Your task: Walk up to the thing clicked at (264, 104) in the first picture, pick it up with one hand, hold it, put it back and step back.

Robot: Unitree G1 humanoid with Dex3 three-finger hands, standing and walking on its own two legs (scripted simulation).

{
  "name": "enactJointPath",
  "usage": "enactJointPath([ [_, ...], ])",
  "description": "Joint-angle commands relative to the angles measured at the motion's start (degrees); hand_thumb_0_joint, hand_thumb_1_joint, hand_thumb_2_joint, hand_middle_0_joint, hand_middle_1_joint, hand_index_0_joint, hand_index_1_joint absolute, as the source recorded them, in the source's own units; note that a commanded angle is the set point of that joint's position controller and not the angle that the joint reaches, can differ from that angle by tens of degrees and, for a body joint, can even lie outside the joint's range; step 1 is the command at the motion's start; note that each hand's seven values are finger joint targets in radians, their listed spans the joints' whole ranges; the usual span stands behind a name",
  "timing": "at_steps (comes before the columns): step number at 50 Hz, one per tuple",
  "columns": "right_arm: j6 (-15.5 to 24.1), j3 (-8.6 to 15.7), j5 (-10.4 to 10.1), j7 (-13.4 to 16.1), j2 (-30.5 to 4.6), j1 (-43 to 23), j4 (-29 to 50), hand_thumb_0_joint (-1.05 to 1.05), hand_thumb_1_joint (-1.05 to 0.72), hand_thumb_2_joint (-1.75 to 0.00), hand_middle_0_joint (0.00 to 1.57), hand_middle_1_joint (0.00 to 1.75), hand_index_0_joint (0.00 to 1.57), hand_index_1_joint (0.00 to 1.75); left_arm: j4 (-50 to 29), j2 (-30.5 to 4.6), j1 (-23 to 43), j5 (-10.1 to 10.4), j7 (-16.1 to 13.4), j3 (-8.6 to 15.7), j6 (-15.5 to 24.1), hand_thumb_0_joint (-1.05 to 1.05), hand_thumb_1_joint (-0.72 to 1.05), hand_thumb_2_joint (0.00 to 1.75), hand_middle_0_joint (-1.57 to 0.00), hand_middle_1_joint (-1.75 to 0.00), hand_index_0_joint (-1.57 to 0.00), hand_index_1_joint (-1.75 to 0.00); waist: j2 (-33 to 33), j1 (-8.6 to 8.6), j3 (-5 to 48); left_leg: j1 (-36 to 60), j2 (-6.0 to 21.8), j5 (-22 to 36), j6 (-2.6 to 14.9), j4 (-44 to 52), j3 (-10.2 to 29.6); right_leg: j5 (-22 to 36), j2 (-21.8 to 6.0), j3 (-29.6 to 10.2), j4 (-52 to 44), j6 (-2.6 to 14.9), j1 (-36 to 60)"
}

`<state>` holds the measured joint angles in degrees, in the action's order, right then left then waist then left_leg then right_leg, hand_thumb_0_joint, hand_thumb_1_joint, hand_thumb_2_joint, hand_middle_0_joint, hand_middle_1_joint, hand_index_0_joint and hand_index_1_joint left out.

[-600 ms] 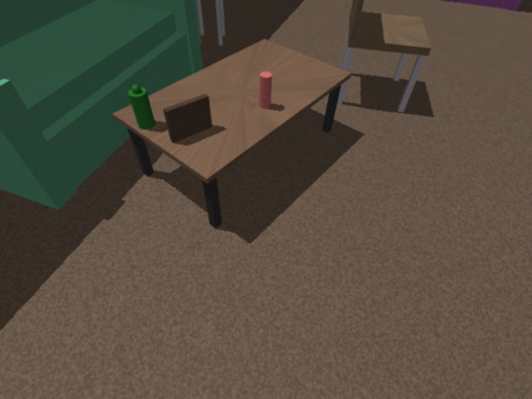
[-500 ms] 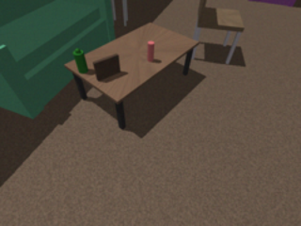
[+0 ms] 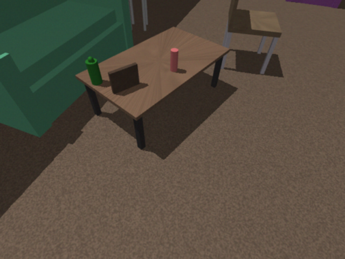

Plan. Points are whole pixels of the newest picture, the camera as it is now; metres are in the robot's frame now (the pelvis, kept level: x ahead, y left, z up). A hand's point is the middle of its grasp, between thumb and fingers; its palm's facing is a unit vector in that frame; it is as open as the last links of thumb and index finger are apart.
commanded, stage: stand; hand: right
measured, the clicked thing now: (174, 60) +1.38 +0.00 -0.33
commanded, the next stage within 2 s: walk up in 0.52 s
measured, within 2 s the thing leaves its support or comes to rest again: neither
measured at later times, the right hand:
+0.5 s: hand out of the picture +0.08 -0.25 -0.16, palm faces -0.03 +0.94 -0.35, open 7.3 cm
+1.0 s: hand (254, 203) +0.30 -0.24 -0.14, palm faces -0.30 +0.79 -0.53, open 7.3 cm
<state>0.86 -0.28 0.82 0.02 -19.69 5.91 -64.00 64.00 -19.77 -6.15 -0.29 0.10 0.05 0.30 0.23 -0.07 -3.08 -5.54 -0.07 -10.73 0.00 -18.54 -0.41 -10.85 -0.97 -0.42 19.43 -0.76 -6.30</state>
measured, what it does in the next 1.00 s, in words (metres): walks ahead, turning left: left foot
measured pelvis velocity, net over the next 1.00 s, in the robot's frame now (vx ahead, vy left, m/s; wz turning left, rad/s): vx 0.11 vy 0.02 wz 0.34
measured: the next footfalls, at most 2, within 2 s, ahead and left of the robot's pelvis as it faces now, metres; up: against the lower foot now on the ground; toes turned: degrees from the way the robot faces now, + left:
left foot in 0.92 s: +0.20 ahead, +0.17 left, +0.00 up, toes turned +22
right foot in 1.36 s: +0.43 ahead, -0.13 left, +0.00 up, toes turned +24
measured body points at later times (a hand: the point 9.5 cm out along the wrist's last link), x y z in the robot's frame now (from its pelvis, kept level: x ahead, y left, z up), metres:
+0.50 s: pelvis +0.00 +0.00 +0.00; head +0.01 +0.00 +0.45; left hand +0.08 +0.30 -0.13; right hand +0.08 -0.30 -0.13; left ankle -0.01 +0.12 -0.75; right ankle +0.00 -0.13 -0.75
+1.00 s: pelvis +0.11 +0.02 -0.04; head +0.11 +0.06 +0.41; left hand +0.02 +0.34 -0.18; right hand +0.32 -0.28 -0.10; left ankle +0.16 +0.15 -0.75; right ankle +0.04 -0.13 -0.71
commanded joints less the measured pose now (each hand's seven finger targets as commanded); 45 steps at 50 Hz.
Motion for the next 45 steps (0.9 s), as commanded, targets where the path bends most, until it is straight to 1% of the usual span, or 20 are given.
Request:
enactJointPath([
  [1,0.97,2.50,-0.25,0.58,-12.26,-1.83,3.20,0.00,-0.90,-0.90,0.20,0.30,0.20,0.30,-3.53,-12.09,2.10,-0.16,-0.67,2.08,1.44,0.00,0.90,0.90,-0.20,-0.30,-0.20,-0.30,0.16,0.18,4.13,-0.09,7.24,7.27,1.53,2.54,5.61,7.92,-6.41,-4.88,-2.85,2.13,0.76],
  [7,0.96,2.58,-0.37,0.54,-12.38,-2.21,3.40,0.00,-0.90,-0.90,0.20,0.30,0.20,0.30,-3.66,-11.87,1.95,-0.18,-0.72,1.93,1.57,0.00,0.90,0.90,-0.20,-0.30,-0.20,-0.30,-0.26,0.14,5.02,0.81,7.30,9.66,1.52,2.02,5.58,10.16,-6.38,-4.54,-2.62,2.08,1.14],
  [25,0.96,2.40,-0.29,0.59,-12.63,-1.55,3.32,0.00,-0.90,-0.90,0.20,0.30,0.20,0.30,-3.60,-11.98,1.67,-0.25,-0.61,2.05,1.34,0.00,0.90,0.90,-0.20,-0.30,-0.20,-0.30,-0.63,0.26,3.44,-0.45,7.27,6.49,1.48,3.19,6.05,6.55,-6.38,-4.52,-3.30,2.16,0.60],
  [26,1.69,6.46,-1.17,-0.40,-18.84,6.16,6.93,0.00,-0.90,-0.90,0.20,0.30,0.20,0.30,-9.96,-19.40,3.27,-2.02,1.37,7.71,1.41,0.00,0.90,0.90,-0.20,-0.30,-0.20,-0.30,4.51,0.78,5.84,-9.69,6.72,-18.69,5.66,1.28,15.53,-21.15,-3.17,0.29,6.23,4.00,4.92],
  [27,2.04,7.09,-0.68,-0.70,-20.24,5.59,7.30,0.00,-0.90,-0.90,0.20,0.30,0.20,0.30,-10.54,-18.62,4.20,-2.70,2.03,7.73,1.17,0.00,0.90,0.90,-0.20,-0.30,-0.20,-0.30,1.33,1.07,0.97,-16.02,8.39,-26.37,6.63,3.25,20.15,-26.57,-3.56,-2.31,9.53,5.05,0.48],
  [28,2.21,7.38,-0.35,-0.76,-20.58,5.07,8.20,0.00,-0.90,-0.90,0.20,0.30,0.20,0.30,-11.73,-17.96,4.61,-2.81,2.67,7.94,1.11,0.00,0.90,0.90,-0.20,-0.30,-0.20,-0.30,-1.18,1.40,-1.61,-19.09,8.69,-28.64,6.80,5.02,22.43,-26.40,-2.86,-3.16,12.01,5.06,-1.52],
  [30,2.91,8.09,0.21,-0.87,-19.89,2.52,11.52,0.00,-0.90,-0.90,0.20,0.30,0.20,0.30,-13.31,-15.60,0.73,-2.13,3.62,7.94,1.17,0.00,0.90,0.90,-0.20,-0.30,-0.20,-0.30,-3.55,3.66,-1.71,-16.17,8.98,-24.29,6.56,4.32,24.63,-22.16,-2.59,-4.85,11.97,5.90,-6.62],
  [31,3.33,8.42,1.63,-1.05,-19.78,1.14,12.89,0.00,-0.90,-0.90,0.20,0.30,0.20,0.30,-11.81,-15.02,-2.10,-2.54,4.16,9.06,0.80,0.00,0.90,0.90,-0.20,-0.30,-0.20,-0.30,-4.41,5.09,-0.01,-15.90,6.42,-19.10,5.86,1.73,21.81,-20.07,-2.21,-3.88,8.97,5.34,-4.91],
  [32,3.42,8.17,1.54,-1.03,-18.01,0.35,14.91,0.00,-0.90,-0.90,0.20,0.30,0.20,0.30,-11.70,-15.79,-5.91,-2.54,4.10,9.64,0.99,0.00,0.90,0.90,-0.20,-0.30,-0.20,-0.30,-3.00,7.27,2.07,-21.28,4.09,-15.15,4.32,-2.71,17.98,-18.57,-3.73,-6.01,3.40,6.19,3.25],
  [33,3.47,7.49,1.33,-0.88,-14.94,-2.41,17.10,0.00,-0.90,-0.90,0.20,0.30,0.20,0.30,-10.43,-17.67,-11.76,-2.91,3.52,10.50,1.03,0.00,0.90,0.90,-0.20,-0.30,-0.20,-0.30,1.09,10.79,5.38,-31.58,-1.66,-11.95,0.85,-10.50,7.44,-20.81,-8.73,-8.88,-3.55,7.89,16.52],
  [34,3.45,6.53,1.03,-0.78,-11.66,-5.34,18.80,0.00,-0.90,-0.90,0.20,0.30,0.20,0.30,-10.52,-20.45,-12.81,-3.48,3.20,11.08,0.95,0.00,0.90,0.90,-0.20,-0.30,-0.20,-0.30,12.32,12.47,3.62,-42.65,-5.35,-12.84,1.29,-25.24,-2.77,-24.64,-18.46,-18.03,-10.28,10.88,21.84],
  [35,3.53,6.83,1.43,-0.63,-13.05,-2.66,18.44,0.00,-0.90,-0.90,0.20,0.30,0.20,0.30,-12.88,-20.70,-7.88,-3.67,3.19,11.33,0.96,0.00,0.90,0.90,-0.20,-0.30,-0.20,-0.30,9.69,10.39,1.96,-43.24,-0.06,-15.75,1.41,-32.64,-1.43,-23.88,-24.28,-21.06,-11.08,13.60,17.38],
  [36,3.58,7.34,1.16,-0.78,-15.19,3.16,17.11,0.00,-0.90,-0.90,0.20,0.30,0.20,0.30,-15.18,-19.53,-3.45,-3.68,3.54,11.14,0.78,0.00,0.90,0.90,-0.20,-0.30,-0.20,-0.30,7.62,7.40,2.08,-40.56,2.36,-15.74,1.13,-33.21,-1.15,-23.96,-24.51,-19.68,-10.64,14.86,16.30],
  [37,3.69,7.54,0.42,-1.32,-15.38,3.53,16.86,0.00,-0.90,-0.90,0.20,0.30,0.20,0.30,-16.80,-17.45,-1.84,-3.79,3.97,10.59,0.87,0.00,0.90,0.90,-0.20,-0.30,-0.20,-0.30,6.89,6.14,-1.86,-37.19,4.91,-15.40,1.43,-32.49,0.46,-23.81,-23.41,-17.42,-12.04,15.35,10.08],
  [38,3.85,7.50,-0.01,-1.87,-15.41,4.44,16.55,0.00,-0.90,-0.90,0.20,0.30,0.20,0.30,-17.16,-16.60,-1.55,-3.91,4.13,10.10,1.11,0.00,0.90,0.90,-0.20,-0.30,-0.20,-0.30,6.39,5.09,-4.54,-35.26,5.31,-14.77,1.79,-29.03,0.54,-18.18,-19.20,-11.96,-9.63,14.12,8.97],
  [39,4.03,7.38,0.41,-2.35,-14.37,3.85,16.75,0.00,-0.90,-0.90,0.20,0.30,0.20,0.30,-16.90,-15.94,-2.34,-3.69,4.29,9.74,1.00,0.00,0.90,0.90,-0.20,-0.30,-0.20,-0.30,7.05,5.35,-6.46,-32.78,5.13,-14.18,1.63,-26.19,-0.03,-10.84,-16.00,-7.09,-6.92,12.71,7.19],
  [41,4.16,7.03,0.13,-2.37,-13.72,6.80,16.97,0.00,-0.90,-0.90,0.20,0.30,0.20,0.30,-18.00,-16.49,-1.74,-3.45,4.54,9.54,0.92,0.00,0.90,0.90,-0.20,-0.30,-0.20,-0.30,9.12,4.32,-5.39,-28.22,4.55,-9.64,2.21,-22.23,-1.97,0.06,-13.72,-0.34,-3.55,10.95,6.42],
  [43,4.09,7.50,-0.27,-1.88,-13.36,13.86,15.67,0.00,-0.90,-0.90,0.20,0.30,0.20,0.30,-20.21,-16.63,0.56,-2.73,4.89,9.03,0.90,0.00,0.90,0.90,-0.20,-0.30,-0.20,-0.30,7.32,0.53,-1.07,-13.92,1.48,-1.90,2.53,-15.23,-5.82,9.44,-10.38,7.52,4.69,9.12,0.48],
  [44,4.02,8.24,-0.37,-1.02,-13.39,20.48,13.97,0.00,-0.90,-0.90,0.20,0.30,0.20,0.30,-21.38,-17.16,1.89,-2.31,4.98,8.80,0.83,0.00,0.90,0.90,-0.20,-0.30,-0.20,-0.30,5.76,-3.09,3.14,-2.36,-1.02,4.95,2.65,-10.37,-7.68,12.42,-8.47,10.96,13.94,7.74,-3.93],
  [45,3.98,9.83,0.17,0.08,-16.27,27.29,12.16,0.00,-0.90,-0.90,0.20,0.30,0.20,0.30,-21.96,-14.92,-0.65,-2.31,5.06,8.15,0.48,0.00,0.90,0.90,-0.20,-0.30,-0.20,-0.30,-1.08,-5.69,8.21,11.01,-1.29,3.69,3.12,-11.59,-5.19,8.46,-5.89,11.65,27.05,6.46,-11.94],
])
